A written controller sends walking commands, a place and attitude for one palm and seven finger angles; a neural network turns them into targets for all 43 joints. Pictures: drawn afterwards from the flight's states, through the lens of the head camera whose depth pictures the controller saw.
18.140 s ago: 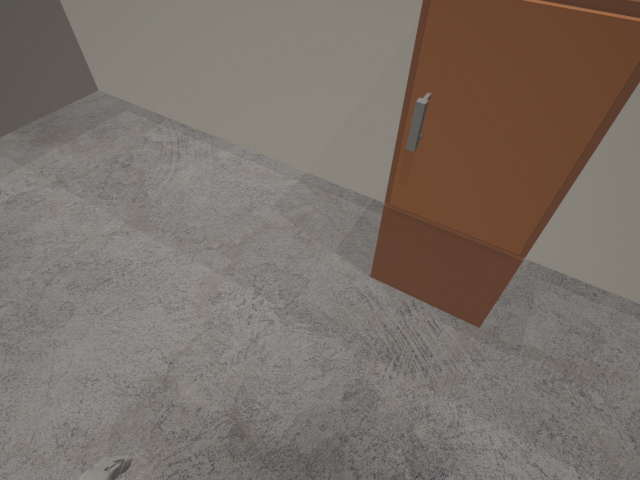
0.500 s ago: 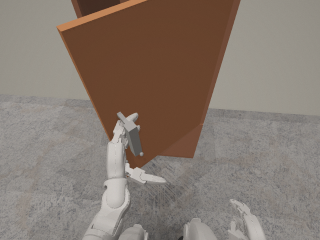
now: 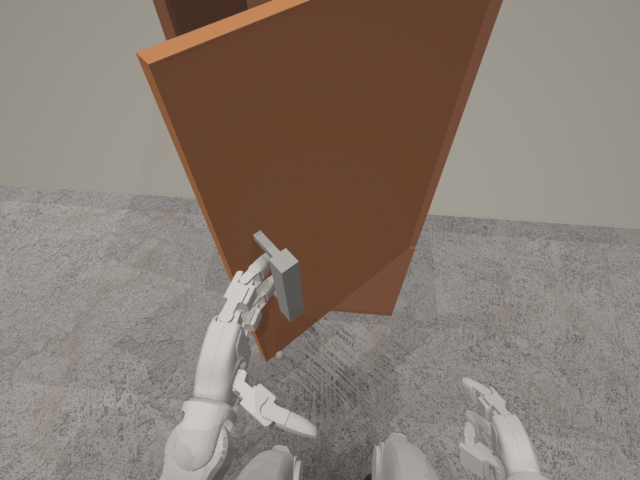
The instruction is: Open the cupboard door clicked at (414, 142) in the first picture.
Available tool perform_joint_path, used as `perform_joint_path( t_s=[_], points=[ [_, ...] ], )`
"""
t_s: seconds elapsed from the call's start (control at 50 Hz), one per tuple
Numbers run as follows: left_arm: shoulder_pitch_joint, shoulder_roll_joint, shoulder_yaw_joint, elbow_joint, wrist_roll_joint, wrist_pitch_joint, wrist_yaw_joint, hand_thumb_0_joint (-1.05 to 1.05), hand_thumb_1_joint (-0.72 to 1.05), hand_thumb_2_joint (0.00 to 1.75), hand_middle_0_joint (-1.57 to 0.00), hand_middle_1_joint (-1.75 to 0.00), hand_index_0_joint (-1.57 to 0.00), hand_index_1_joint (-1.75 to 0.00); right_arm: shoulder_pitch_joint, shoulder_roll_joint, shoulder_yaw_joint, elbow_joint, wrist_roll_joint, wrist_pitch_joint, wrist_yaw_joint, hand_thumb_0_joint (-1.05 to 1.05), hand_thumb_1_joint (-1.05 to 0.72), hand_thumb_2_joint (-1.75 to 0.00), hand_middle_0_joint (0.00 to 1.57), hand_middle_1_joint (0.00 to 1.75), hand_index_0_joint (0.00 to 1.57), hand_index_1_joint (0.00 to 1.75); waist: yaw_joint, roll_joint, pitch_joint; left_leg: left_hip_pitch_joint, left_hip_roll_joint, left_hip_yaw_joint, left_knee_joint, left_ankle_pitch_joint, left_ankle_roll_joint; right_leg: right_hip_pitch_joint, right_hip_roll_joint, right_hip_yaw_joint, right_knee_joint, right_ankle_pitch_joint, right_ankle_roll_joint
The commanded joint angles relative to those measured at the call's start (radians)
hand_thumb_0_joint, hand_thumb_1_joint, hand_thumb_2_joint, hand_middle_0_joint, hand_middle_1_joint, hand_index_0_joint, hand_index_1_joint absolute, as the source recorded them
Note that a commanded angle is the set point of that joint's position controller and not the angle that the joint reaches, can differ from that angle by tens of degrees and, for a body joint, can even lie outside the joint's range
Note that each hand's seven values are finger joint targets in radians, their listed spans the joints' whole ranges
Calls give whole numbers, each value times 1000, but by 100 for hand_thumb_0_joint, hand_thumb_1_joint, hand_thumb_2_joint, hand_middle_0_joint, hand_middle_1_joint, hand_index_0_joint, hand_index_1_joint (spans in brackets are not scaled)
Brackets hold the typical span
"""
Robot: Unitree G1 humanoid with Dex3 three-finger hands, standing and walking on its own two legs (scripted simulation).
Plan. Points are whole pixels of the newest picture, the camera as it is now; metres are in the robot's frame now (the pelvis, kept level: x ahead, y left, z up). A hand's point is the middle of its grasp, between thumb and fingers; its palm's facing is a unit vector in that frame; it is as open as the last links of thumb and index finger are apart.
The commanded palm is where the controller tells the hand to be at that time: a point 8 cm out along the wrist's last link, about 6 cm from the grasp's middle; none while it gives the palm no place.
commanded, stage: slide the hand sideways off the handle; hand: left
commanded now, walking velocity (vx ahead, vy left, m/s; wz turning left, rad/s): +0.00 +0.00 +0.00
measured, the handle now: (278, 277) +0.35 +0.08 +0.05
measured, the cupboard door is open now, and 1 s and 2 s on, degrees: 46 46 46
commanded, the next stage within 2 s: draw the hand back to the body in 0.60 s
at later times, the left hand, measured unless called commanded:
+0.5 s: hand (236, 386) +0.22 +0.10 +0.05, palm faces -0.05 -1.00 -0.05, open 16.3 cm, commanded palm +0.19 +0.17 +0.05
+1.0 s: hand (178, 385) +0.20 +0.15 +0.10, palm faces -0.03 -1.00 -0.09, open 16.3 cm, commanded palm +0.17 +0.21 +0.10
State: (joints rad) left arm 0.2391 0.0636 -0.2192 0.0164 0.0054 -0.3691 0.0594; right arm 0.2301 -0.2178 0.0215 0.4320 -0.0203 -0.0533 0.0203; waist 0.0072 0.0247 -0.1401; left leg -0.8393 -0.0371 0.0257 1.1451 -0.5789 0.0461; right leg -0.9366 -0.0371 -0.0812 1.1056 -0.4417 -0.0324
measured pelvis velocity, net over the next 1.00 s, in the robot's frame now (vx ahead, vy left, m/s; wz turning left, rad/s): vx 0.01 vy -0.02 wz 0.01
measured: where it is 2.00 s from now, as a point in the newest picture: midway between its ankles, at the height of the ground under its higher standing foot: outside the picture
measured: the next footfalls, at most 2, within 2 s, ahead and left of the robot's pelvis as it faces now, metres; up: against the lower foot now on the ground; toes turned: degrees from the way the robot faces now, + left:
none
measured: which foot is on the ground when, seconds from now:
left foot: down 0.00-1.00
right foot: down 0.00-1.00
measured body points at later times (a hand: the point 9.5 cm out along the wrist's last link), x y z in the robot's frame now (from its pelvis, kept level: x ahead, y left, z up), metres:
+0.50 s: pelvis +0.01 -0.02 -0.01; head +0.08 -0.02 +0.44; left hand +0.21 +0.16 +0.06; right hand +0.20 -0.24 -0.08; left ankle -0.01 +0.09 -0.65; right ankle +0.05 -0.11 -0.65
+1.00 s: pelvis +0.01 -0.02 +0.01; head +0.05 -0.03 +0.46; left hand +0.20 +0.20 +0.11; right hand +0.19 -0.25 -0.06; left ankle -0.01 +0.09 -0.65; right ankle +0.05 -0.11 -0.65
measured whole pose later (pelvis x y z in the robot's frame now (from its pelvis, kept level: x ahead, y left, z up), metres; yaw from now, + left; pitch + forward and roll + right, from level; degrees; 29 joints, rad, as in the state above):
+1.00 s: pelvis +0.01 -0.02 +0.01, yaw +1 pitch +13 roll -1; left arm 0.55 0.23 0.11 -0.28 -0.24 -0.27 -0.21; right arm 0.28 -0.23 0.03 0.42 0.04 -0.10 -0.06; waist 0.00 0.05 -0.16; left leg -0.73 -0.01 -0.02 1.08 -0.57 0.01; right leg -0.81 -0.01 -0.13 1.02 -0.43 -0.06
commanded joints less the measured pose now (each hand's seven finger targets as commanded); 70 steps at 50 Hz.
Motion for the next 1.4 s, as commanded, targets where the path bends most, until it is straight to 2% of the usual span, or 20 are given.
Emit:
perform_joint_path(
  t_s=[0.0,0.06,0.18,0.24,0.38,0.46,0.54,0.64,0.66,0.78,0.84,0.94,1.08,1.18,1.2,1.22,1.24,1.26,1.28,1.38],
  points=[
    [-42,10,35,-319,-33,-61,-14,0,-50,30,-15,-30,-15,-30,-27,-101,-49,-173,12,-53,-20,0,-90,-90,20,30,20,30,-10,-61,-283,74,11,-77,-192,307,-46,307,26,38,-127,218,-13],
    [12,3,15,-334,-40,-59,-38,0,-50,30,-15,-30,-15,-30,-26,-99,-44,-174,13,-61,-24,0,-90,-90,20,30,20,30,-23,-57,-246,58,12,-82,-184,303,-45,284,25,33,-125,211,-11],
    [107,64,71,-350,-41,-54,-77,0,-50,30,-15,-30,-15,-30,-20,-105,-49,-182,13,-65,-28,0,-90,-90,20,30,20,30,-16,-60,-231,26,10,-79,-163,292,-47,270,25,38,-108,208,-11],
    [163,90,107,-385,-57,-53,-94,0,-50,30,-15,-30,-15,-30,-23,-105,-48,-196,15,-67,-32,0,-90,-90,20,30,20,30,1,-42,-249,9,3,-74,-158,289,-42,295,26,46,-107,209,-14],
    [205,115,152,-440,-112,-83,-140,0,-50,30,-15,-30,-15,-30,-17,-106,-51,-191,19,-86,-44,0,-90,-90,20,30,20,30,-17,-28,-247,-12,2,-67,-122,279,-38,286,27,60,-108,218,-6],
    [272,148,200,-423,-136,-85,-179,0,-50,30,-15,-30,-15,-30,-22,-111,-56,-190,23,-93,-50,0,-90,-90,20,30,20,30,-7,-38,-237,-46,1,-63,-110,262,-37,296,26,73,-113,196,-5],
    [303,175,243,-408,-158,-67,-216,0,-50,30,-15,-30,-15,-30,-29,-114,-59,-193,29,-93,-57,0,-90,-90,20,30,20,30,-5,-46,-218,-79,-1,-58,-101,225,-33,300,25,94,-135,138,-4],
    [219,184,256,-438,-190,-74,-237,0,-50,30,-15,-30,-15,-30,-30,-120,-55,-188,32,-112,-68,0,-90,-90,20,30,20,30,-28,-45,-215,-100,1,-57,-69,198,-30,283,19,119,-150,82,2],
    [236,184,266,-431,-198,-78,-238,0,-50,30,-15,-30,-15,-30,-30,-116,-56,-185,31,-117,-67,0,-90,-90,20,30,20,30,-17,-44,-220,-103,-1,-55,-69,189,-32,290,17,125,-154,65,3],
    [276,284,359,-548,-213,-49,-234,0,-50,30,-15,-30,-15,-30,-9,-116,-57,-196,45,-116,-78,0,-90,-90,20,30,20,30,8,15,-303,4,-1,-50,-133,265,-29,395,22,114,-182,157,2],
    [332,265,373,-514,-232,10,-242,0,-50,30,-15,-30,-15,-30,-18,-111,-54,-199,55,-103,-82,0,-90,-90,20,30,20,30,5,-23,-253,25,1,-54,-175,273,-28,429,27,99,-226,167,8],
    [317,256,382,-450,-271,69,-281,0,-50,30,-15,-30,-15,-30,-49,-126,-40,-200,66,-103,-93,0,-90,-90,20,30,20,30,-17,-71,-77,25,7,-57,-224,173,-26,398,20,114,-334,-20,15],
    [260,326,444,-542,-296,48,-298,0,-50,30,-15,-30,-15,-30,-18,-130,-28,-176,64,-149,-102,0,-90,-90,20,30,20,30,-9,14,-107,149,17,-69,-290,232,-29,461,30,84,-351,56,8],
    [297,326,464,-569,-303,70,-298,0,-32,37,-16,-30,-16,-30,-23,-124,-23,-154,70,-179,-96,0,-90,-90,20,30,20,30,11,69,-114,242,21,-81,-352,336,-41,508,44,28,-340,207,2],
    [335,467,495,-632,-137,137,-142,0,-29,39,-16,-30,-16,-30,-26,-121,-34,-145,47,-155,-119,0,-90,-90,20,30,20,30,62,62,-135,266,40,-69,-420,353,-31,566,17,71,-378,200,-9],
    [391,359,435,-634,-119,186,-75,0,-26,40,-16,-30,-16,-30,-27,-95,-25,-152,42,-145,-125,0,-90,-90,20,30,20,30,35,63,-69,271,35,-66,-442,344,-33,554,14,62,-406,192,-3],
    [388,343,427,-634,-108,214,-42,0,-22,42,-16,-30,-16,-30,-31,-101,-26,-146,42,-141,-127,0,-90,-90,20,30,20,30,29,25,-48,269,39,-77,-455,346,-34,561,16,53,-421,189,-3],
    [397,314,400,-635,-88,232,-17,0,-18,43,-16,-30,-16,-30,-26,-98,-21,-133,41,-133,-126,0,-90,-90,20,30,20,30,25,61,-16,293,44,-71,-463,382,-34,569,13,48,-424,216,-1],
    [393,322,402,-640,-74,246,3,0,-15,45,-16,-30,-16,-30,-28,-101,-19,-124,41,-126,-124,0,-90,-90,20,30,20,30,27,80,-9,317,51,-77,-476,420,-36,577,14,40,-431,231,0],
    [325,373,445,-650,-42,267,62,0,2,52,-17,-30,-17,-30,-51,-108,-12,-97,33,-124,-131,0,-90,-90,20,30,20,30,24,-2,20,414,57,-77,-553,429,-34,651,18,34,-504,247,5]
  ],
)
